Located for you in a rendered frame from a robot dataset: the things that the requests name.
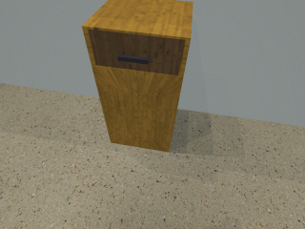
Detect cabinet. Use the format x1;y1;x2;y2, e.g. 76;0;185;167
82;0;193;152

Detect drawer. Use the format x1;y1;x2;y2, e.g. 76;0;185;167
88;29;185;76

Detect handle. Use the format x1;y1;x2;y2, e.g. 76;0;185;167
117;51;150;65

